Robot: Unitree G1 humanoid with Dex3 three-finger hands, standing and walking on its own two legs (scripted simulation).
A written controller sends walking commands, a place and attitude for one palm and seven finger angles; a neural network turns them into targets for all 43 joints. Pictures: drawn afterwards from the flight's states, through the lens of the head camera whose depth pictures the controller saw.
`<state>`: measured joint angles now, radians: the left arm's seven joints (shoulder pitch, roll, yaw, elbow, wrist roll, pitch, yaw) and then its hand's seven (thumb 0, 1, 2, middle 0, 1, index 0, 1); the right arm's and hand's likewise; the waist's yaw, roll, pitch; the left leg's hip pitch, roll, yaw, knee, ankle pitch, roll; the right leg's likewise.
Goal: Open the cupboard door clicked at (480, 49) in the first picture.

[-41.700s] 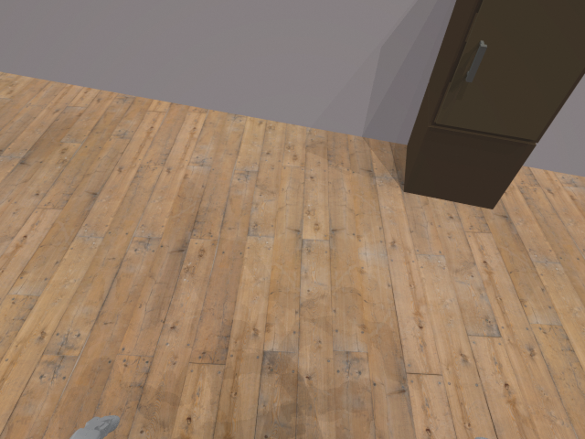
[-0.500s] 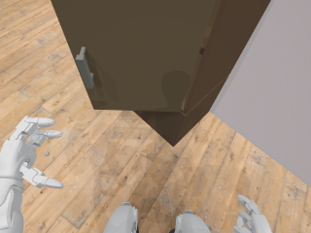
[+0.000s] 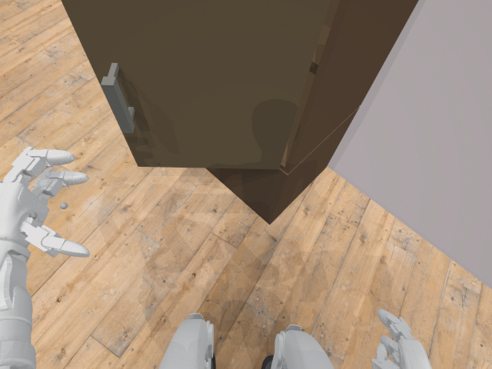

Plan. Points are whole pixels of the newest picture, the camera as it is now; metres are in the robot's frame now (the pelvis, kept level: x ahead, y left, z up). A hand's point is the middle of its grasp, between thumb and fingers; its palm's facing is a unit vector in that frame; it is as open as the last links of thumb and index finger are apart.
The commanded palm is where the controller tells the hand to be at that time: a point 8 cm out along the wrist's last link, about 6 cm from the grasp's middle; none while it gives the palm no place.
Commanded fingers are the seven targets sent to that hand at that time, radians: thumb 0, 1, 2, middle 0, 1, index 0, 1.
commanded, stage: move the hooked fingers beside the handle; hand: left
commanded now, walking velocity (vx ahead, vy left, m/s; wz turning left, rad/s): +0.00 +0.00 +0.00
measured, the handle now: (121, 99) +0.56 +0.27 +0.03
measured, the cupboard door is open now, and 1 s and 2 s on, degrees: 44 44 44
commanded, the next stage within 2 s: none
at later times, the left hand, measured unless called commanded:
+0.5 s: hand (67, 171) +0.39 +0.31 +0.04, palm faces +0.08 -1.00 -0.03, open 14.0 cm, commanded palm +0.38 +0.35 +0.04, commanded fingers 0.00 -0.50 0.30 -0.30 -1.20 -0.30 -1.20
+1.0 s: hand (80, 137) +0.46 +0.31 +0.03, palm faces +0.08 -1.00 -0.02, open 14.0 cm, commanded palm +0.46 +0.35 +0.03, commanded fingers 0.00 -0.50 0.30 -0.30 -1.20 -0.30 -1.20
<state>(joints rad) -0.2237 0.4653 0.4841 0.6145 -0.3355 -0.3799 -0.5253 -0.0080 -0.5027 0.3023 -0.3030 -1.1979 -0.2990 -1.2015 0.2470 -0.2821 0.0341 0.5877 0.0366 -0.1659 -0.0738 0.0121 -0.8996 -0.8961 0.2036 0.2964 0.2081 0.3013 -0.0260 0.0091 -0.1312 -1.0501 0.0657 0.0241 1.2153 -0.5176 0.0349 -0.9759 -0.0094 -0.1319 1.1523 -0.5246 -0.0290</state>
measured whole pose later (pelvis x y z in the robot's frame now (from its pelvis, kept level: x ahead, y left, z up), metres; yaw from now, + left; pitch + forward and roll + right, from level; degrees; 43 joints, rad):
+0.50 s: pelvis +0.00 +0.01 +0.00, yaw -1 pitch +22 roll -4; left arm -0.46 0.54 0.54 0.86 -0.26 -0.43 -0.50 -0.01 -0.50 0.30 -0.30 -1.20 -0.30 -1.20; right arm 0.30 -0.29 0.03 0.62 0.02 -0.09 -0.05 0.01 -0.90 -0.90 0.20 0.30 0.21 0.30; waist -0.07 0.01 -0.13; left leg -1.10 0.07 0.04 1.22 -0.51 0.06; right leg -1.03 -0.01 -0.11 1.15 -0.50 -0.01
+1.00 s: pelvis -0.01 +0.02 -0.02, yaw -2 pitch +26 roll -5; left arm -0.78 0.72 0.59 1.15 -0.15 -0.42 -0.49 -0.01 -0.50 0.30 -0.30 -1.20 -0.30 -1.20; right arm 0.32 -0.30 0.06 0.62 0.01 0.00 -0.04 0.01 -0.90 -0.90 0.20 0.30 0.21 0.30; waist -0.14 0.01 -0.11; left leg -1.23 0.08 0.03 1.29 -0.52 0.06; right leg -1.15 0.00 -0.12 1.20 -0.50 -0.01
